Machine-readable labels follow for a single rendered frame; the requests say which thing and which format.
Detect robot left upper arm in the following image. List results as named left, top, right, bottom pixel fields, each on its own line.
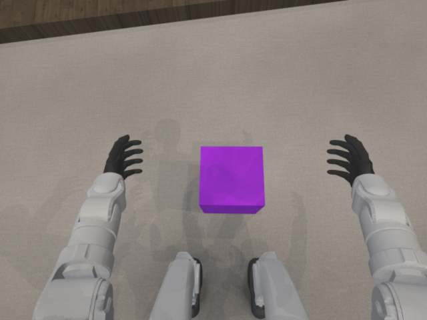
left=35, top=277, right=114, bottom=320

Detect carton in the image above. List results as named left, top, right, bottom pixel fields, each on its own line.
left=199, top=147, right=265, bottom=214

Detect left robot thigh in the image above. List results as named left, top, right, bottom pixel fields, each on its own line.
left=149, top=259, right=200, bottom=320

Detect right robot hand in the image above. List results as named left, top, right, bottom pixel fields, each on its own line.
left=327, top=134, right=375, bottom=187

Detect robot right forearm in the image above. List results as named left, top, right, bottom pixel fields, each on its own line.
left=351, top=173, right=427, bottom=285

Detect left robot hand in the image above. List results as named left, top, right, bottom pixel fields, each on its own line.
left=103, top=135, right=143, bottom=180

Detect robot left forearm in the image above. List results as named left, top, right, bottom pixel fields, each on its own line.
left=32, top=172, right=126, bottom=320

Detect robot right upper arm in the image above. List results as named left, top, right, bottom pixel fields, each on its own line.
left=371, top=281, right=427, bottom=320

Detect left robot foot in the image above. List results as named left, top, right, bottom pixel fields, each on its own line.
left=191, top=258, right=202, bottom=318

